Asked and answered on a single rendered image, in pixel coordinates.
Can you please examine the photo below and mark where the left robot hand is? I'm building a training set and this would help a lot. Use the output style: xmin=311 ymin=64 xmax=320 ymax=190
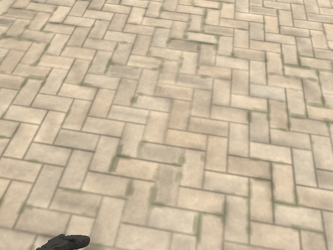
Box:
xmin=36 ymin=234 xmax=90 ymax=250

